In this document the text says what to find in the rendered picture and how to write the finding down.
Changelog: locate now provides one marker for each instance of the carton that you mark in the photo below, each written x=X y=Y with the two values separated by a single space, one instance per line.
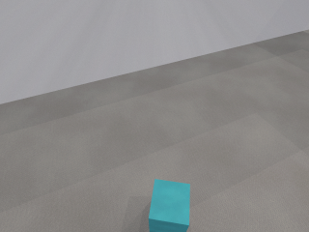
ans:
x=170 y=207

